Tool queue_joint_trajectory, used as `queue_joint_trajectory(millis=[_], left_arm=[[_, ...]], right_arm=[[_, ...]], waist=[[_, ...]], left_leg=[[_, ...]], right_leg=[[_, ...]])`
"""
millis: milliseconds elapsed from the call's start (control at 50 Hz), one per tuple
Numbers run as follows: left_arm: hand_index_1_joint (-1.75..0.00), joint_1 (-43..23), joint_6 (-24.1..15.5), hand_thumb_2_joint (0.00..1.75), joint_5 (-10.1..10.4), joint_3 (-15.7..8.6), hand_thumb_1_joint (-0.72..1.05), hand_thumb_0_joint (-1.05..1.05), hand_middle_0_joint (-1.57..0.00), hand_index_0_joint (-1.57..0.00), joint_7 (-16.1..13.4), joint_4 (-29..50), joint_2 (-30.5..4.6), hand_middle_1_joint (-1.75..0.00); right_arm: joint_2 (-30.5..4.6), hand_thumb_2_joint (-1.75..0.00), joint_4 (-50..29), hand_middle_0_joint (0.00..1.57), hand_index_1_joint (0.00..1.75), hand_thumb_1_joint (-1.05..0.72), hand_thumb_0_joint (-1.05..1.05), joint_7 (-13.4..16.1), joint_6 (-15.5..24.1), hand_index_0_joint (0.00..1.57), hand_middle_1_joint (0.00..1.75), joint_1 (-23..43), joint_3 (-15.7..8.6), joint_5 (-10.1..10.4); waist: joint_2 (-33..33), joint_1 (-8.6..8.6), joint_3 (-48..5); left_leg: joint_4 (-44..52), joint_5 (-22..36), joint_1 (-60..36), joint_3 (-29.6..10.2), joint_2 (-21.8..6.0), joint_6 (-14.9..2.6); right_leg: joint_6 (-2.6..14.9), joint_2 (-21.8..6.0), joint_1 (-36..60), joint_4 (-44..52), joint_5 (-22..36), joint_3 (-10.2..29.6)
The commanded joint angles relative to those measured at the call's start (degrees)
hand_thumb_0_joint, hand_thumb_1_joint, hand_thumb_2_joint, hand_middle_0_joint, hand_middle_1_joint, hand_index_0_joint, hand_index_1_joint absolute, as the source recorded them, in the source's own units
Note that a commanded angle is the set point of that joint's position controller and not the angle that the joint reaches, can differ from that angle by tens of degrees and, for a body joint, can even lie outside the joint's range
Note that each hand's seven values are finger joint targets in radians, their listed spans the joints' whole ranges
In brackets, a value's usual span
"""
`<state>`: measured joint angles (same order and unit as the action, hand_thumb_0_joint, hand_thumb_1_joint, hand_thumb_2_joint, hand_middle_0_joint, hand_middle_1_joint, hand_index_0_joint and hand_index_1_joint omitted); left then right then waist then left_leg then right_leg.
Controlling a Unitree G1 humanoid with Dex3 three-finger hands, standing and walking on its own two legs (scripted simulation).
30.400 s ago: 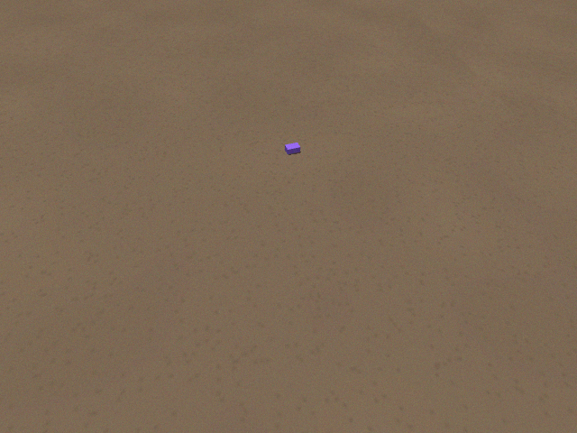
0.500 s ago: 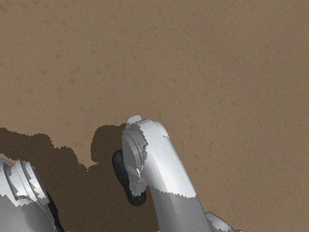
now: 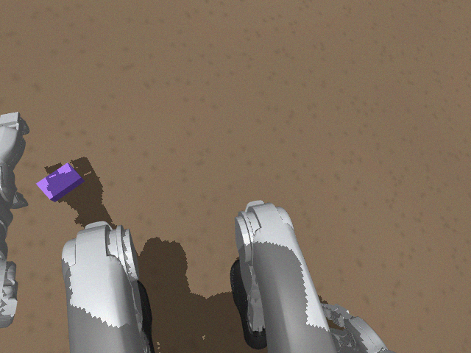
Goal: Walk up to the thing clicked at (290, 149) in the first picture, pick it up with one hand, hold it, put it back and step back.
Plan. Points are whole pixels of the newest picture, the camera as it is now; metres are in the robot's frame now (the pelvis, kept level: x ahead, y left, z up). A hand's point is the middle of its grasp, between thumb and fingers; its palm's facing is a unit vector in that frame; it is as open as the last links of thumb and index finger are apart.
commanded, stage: withdraw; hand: left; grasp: from above
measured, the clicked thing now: (61, 182) +0.44 +0.31 -0.32
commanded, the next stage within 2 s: home in 0.38 s
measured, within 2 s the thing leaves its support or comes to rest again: neither
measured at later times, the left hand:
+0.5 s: hand (42, 164) +0.45 +0.30 -0.20, palm faces -0.40 -0.09 -0.91, open 13.5 cm
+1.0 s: hand out of the picture +0.32 +0.29 +0.00, palm faces -0.27 -0.60 -0.75, open 8.4 cm
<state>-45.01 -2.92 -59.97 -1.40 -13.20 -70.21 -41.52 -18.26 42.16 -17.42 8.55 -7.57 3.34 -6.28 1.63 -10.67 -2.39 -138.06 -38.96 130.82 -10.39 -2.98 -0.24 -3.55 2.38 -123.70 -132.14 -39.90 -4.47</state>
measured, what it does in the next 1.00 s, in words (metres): rises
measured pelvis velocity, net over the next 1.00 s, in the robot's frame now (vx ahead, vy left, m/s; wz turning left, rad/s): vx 0.00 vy -0.01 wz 0.09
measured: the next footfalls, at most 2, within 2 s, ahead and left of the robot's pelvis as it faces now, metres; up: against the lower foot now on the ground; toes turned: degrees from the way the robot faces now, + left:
none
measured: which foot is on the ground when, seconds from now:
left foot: down 0.00-1.00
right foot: down 0.00-1.00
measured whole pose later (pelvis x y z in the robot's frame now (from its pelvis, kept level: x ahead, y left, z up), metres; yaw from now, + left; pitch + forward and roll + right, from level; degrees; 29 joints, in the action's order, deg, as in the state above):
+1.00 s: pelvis +0.00 -0.01 +0.11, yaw +5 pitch +33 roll -6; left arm -17.2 2.2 -33.2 -2.8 -2.1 -30.4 -28.0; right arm -16.6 35.3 -4.2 0.5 -5.3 -2.5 -0.2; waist 2.0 -2.8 -10.9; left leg -116.5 -37.3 113.0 -5.9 -3.0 0.4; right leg -2.3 0.4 -108.1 -113.5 -38.9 -2.4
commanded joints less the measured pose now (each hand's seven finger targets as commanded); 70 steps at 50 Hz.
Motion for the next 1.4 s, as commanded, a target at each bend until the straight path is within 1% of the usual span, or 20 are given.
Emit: queue_joint_trajectory(millis=[0,40,60,140,240,260,360,460,520,560,680,800,860,920,960,1040,1120,1160,1260,1380], left_arm=[[-0.97,-18.9,-6.6,1.0,-2.3,1.2,-0.49,0.0,-0.1,-0.09,2.9,13.1,-9.1,-0.96],[-0.98,-21.3,-9.0,1.01,-3.8,-1.0,-0.5,0.0,-0.09,-0.07,2.4,15.7,-13.6,-0.97],[-0.98,-19.6,-9.5,1.01,-4.8,-0.9,-0.5,0.0,-0.09,-0.08,1.9,11.8,-12.9,-0.97],[-0.97,-23.7,-11.3,1.0,-7.0,1.6,-0.48,0.0,-0.09,-0.08,-1.7,4.7,-9.3,-0.96],[-0.95,-29.1,-11.0,0.96,-10.0,0.2,-0.44,0.0,-0.11,-0.11,-8.7,-4.3,-12.3,-0.95],[-0.95,-29.6,-10.7,0.96,-10.5,0.7,-0.44,0.0,-0.11,-0.12,-9.7,-7.1,-11.1,-0.95],[-0.89,-28.3,-8.7,0.9,-12.7,-5.8,-0.39,0.0,-0.16,-0.17,-15.0,-10.5,-19.2,-0.9],[-0.82,-23.2,-6.1,0.85,-11.1,-10.2,-0.33,0.0,-0.22,-0.22,-15.4,0.5,-22.5,-0.83],[-0.63,-19.3,-4.6,0.84,-8.1,-10.2,-0.24,0.0,-0.23,-0.21,-13.3,6.7,-20.4,-0.61],[-0.6,-18.2,-3.8,0.83,-5.5,-10.2,-0.17,0.0,-0.22,-0.2,-11.1,11.4,-19.5,-0.58],[-0.46,-5.6,-1.6,0.84,5.4,-6.7,0.25,0.0,-0.21,-0.2,-1.9,24.0,-9.0,-0.45],[-0.33,7.9,1.7,0.9,17.5,-6.6,0.73,0.0,-0.2,-0.2,6.1,36.2,-3.7,-0.32],[-0.3,13.1,2.9,0.9,23.1,-4.7,0.9,0.0,-0.2,-0.2,8.9,43.7,0.6,-0.3],[-0.3,16.2,3.9,0.9,27.9,-7.0,0.9,0.0,-0.2,-0.2,9.6,52.3,0.3,-0.3],[-0.3,20.2,5.0,0.9,30.5,-5.4,0.9,0.0,-0.2,-0.2,10.0,55.2,3.8,-0.3],[-0.3,24.6,7.7,0.9,35.5,-6.4,0.9,0.0,-0.2,-0.2,9.9,63.8,5.2,-0.3],[-0.3,31.6,11.3,0.9,41.8,-5.5,0.9,0.0,-0.2,-0.2,9.8,68.8,8.7,-0.3],[-0.3,36.6,13.3,0.9,44.9,-4.4,0.9,0.0,-0.2,-0.2,9.8,69.6,11.0,-0.3],[-0.3,44.9,17.5,0.9,52.9,-5.4,0.9,0.0,-0.2,-0.2,9.2,74.1,12.9,-0.3],[-0.3,54.0,21.6,0.9,58.3,-5.6,0.9,0.0,-0.2,-0.2,8.2,78.1,17.4,-0.3]], right_arm=[[-13.9,-0.9,-2.4,0.2,0.3,-0.89,0.0,4.5,-2.2,0.2,0.3,-10.2,-5.9,0.8],[-13.6,-0.9,-3.5,0.2,0.3,-0.89,0.0,6.4,-3.2,0.2,0.3,-9.1,-5.5,0.7],[-13.2,-0.9,-3.3,0.2,0.3,-0.89,0.0,7.2,-3.8,0.2,0.3,-8.9,-5.2,0.6],[-12.0,-0.9,-3.0,0.2,0.3,-0.88,0.0,9.3,-5.3,0.2,0.3,-8.6,-3.8,-0.4],[-12.4,-0.89,-2.8,0.2,0.3,-0.88,0.0,10.8,-5.2,0.2,0.3,-9.3,-1.7,-1.9],[-12.1,-0.89,-2.8,0.2,0.3,-0.88,0.0,11.0,-5.2,0.2,0.3,-9.5,-1.4,-2.3],[-13.0,-0.89,-2.7,0.2,0.3,-0.88,0.0,11.6,-3.9,0.2,0.3,-9.5,-0.2,-3.7],[-13.1,-0.89,-4.3,0.2,0.3,-0.88,0.0,11.1,-3.6,0.2,0.3,-8.7,-1.9,-3.3],[-12.7,-0.9,-3.6,0.2,0.3,-0.88,0.0,10.6,-4.1,0.2,0.3,-10.8,-4.0,-2.3],[-12.5,-0.9,-3.2,0.2,0.3,-0.89,0.0,10.4,-4.4,0.2,0.3,-12.4,-5.6,-1.5],[-10.9,-0.9,-3.4,0.2,0.3,-0.89,0.0,10.5,-5.5,0.2,0.3,-14.9,-9.2,2.1],[-9.5,-0.9,-6.7,0.2,0.3,-0.9,0.0,12.0,-7.0,0.2,0.3,-10.2,-9.5,4.9],[-8.4,-0.9,-9.2,0.2,0.3,-0.9,0.0,12.9,-6.9,0.2,0.3,-6.4,-9.6,5.7],[-7.7,-0.9,-11.5,0.2,0.3,-0.9,0.0,14.0,-6.6,0.2,0.3,-3.8,-9.4,6.5],[-7.1,-0.9,-12.8,0.2,0.3,-0.9,0.0,14.7,-6.1,0.2,0.3,-2.1,-9.2,6.9],[-6.9,-0.9,-14.7,0.2,0.3,-0.9,0.0,16.7,-4.7,0.2,0.3,0.1,-8.9,7.6],[-6.1,-0.9,-16.1,0.2,0.3,-0.9,0.0,18.6,-3.5,0.2,0.3,1.8,-8.4,8.2],[-5.6,-0.9,-16.5,0.2,0.3,-0.9,0.0,19.4,-2.9,0.2,0.3,2.1,-8.1,8.3],[-3.8,-0.9,-18.0,0.2,0.3,-0.9,0.0,21.0,-1.5,0.2,0.3,1.5,-6.6,8.6],[-2.0,-0.9,-18.8,0.2,0.3,-0.9,0.0,23.8,0.3,0.2,0.3,-1.8,-4.9,8.8]], waist=[[7.5,-3.28,-29.5],[8.5,-1.67,-31.5],[8.0,-1.54,-31.1],[7.7,-4.12,-29.6],[11.3,-4.35,-30.4],[11.1,-5.15,-31.0],[16.8,-2.64,-34.7],[23.9,0.73,-44.3],[22.7,1.13,-46.6],[21.0,1.92,-49.8],[14.3,4.09,-50.5],[4.5,5.58,-42.3],[4.9,6.26,-38.9],[4.9,7.6,-39.5],[5.3,7.22,-37.4],[8.4,7.87,-38.5],[8.5,7.5,-36.2],[8.3,6.73,-34.7],[5.3,6.59,-31.1],[4.9,6.44,-28.5]], left_leg=[[16.7,2.1,-25.1,4.3,1.8,-0.53],[16.6,3.2,-26.1,5.2,2.0,-0.5],[16.8,3.1,-26.0,5.5,1.9,-0.61],[15.9,3.7,-24.9,6.0,1.7,-0.78],[14.9,4.8,-25.3,6.2,1.9,-0.45],[14.1,5.2,-25.3,6.0,1.6,-0.36],[13.4,7.3,-27.2,6.6,1.5,-0.11],[14.2,10.6,-32.5,7.7,1.6,0.13],[15.2,11.8,-33.1,8.0,1.6,-0.12],[16.3,11.8,-34.2,8.1,1.7,-0.43],[22.0,12.6,-36.8,8.6,2.1,-1.07],[28.0,9.9,-35.0,7.5,1.9,-2.02],[33.6,5.6,-38.4,6.7,1.4,-1.85],[37.9,3.2,-41.7,6.8,1.5,-1.88],[41.1,1.7,-44.3,6.5,1.3,-1.7],[47.6,1.0,-53.0,5.3,1.0,-0.99],[53.2,1.5,-59.7,4.7,1.2,-0.59],[55.8,3.0,-62.9,4.7,1.2,-0.36],[61.7,5.4,-68.4,5.1,1.5,-0.69],[70.0,13.6,-78.8,5.0,1.3,-0.16]], right_leg=[[5.95,1.7,13.2,16.7,4.4,-5.1],[5.93,1.5,14.5,16.9,4.8,-4.4],[5.79,1.4,13.6,16.7,4.7,-4.5],[5.62,1.4,12.1,16.7,5.1,-4.0],[5.68,1.2,10.9,14.7,6.4,-4.6],[5.72,1.4,10.7,14.2,6.7,-4.3],[5.69,1.1,11.2,11.0,8.9,-5.0],[6.01,0.6,12.9,9.4,12.4,-5.1],[5.82,0.5,14.7,10.8,14.0,-4.9],[5.76,0.5,16.8,12.5,14.0,-4.3],[5.39,0.2,23.5,19.5,14.9,-2.8],[5.09,0.2,28.1,26.7,13.4,-1.6],[5.16,-0.1,28.9,30.1,9.9,-1.0],[5.04,-0.3,33.3,34.2,7.8,-0.1],[5.05,-0.4,34.5,36.4,6.4,0.1],[4.99,-0.9,38.3,40.2,6.5,0.4],[4.76,-1.3,42.4,45.4,6.8,0.8],[4.69,-1.4,44.7,48.1,7.6,0.9],[4.5,-1.5,54.1,56.6,9.0,1.7],[4.48,-1.4,64.9,64.8,15.6,1.6]])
